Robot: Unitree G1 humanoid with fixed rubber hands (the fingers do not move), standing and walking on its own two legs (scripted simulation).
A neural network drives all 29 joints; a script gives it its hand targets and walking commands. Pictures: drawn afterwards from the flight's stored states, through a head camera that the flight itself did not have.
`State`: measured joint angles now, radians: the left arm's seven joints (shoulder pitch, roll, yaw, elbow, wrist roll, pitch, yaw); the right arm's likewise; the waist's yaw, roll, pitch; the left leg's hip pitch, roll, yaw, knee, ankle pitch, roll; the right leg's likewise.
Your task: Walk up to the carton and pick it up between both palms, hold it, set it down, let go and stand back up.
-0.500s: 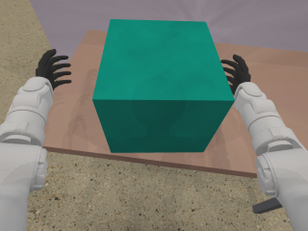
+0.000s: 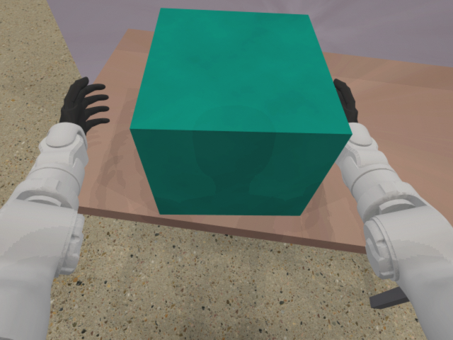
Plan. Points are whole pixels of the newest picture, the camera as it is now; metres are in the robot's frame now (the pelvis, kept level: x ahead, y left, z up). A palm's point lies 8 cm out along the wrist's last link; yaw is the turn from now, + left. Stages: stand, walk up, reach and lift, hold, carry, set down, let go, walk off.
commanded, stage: reach and lift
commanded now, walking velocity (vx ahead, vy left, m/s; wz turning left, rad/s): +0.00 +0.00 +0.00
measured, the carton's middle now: (233, 115) +0.52 -0.01 +0.07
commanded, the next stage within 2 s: none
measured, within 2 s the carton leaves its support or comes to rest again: neither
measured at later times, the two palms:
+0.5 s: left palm (102, 122) +0.47 +0.23 +0.10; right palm (339, 127) +0.46 -0.19 +0.11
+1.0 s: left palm (100, 126) +0.46 +0.22 +0.11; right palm (322, 128) +0.45 -0.16 +0.11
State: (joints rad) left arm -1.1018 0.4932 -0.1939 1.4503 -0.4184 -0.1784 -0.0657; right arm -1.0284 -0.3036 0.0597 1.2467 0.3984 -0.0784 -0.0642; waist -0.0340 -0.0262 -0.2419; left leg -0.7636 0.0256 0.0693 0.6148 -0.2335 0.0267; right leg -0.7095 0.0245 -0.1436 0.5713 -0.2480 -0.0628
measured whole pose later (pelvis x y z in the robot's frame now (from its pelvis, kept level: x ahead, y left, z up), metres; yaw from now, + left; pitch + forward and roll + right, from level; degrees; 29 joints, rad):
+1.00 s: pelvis +0.00 +0.01 +0.01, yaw -1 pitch +19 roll -1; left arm -1.05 0.33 0.01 1.40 -0.22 -0.19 -0.02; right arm -0.99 -0.19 -0.13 1.21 0.18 -0.05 -0.12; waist 0.00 -0.02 -0.22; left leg -0.66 0.01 0.09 0.52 -0.20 0.04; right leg -0.61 0.02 -0.12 0.48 -0.21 -0.05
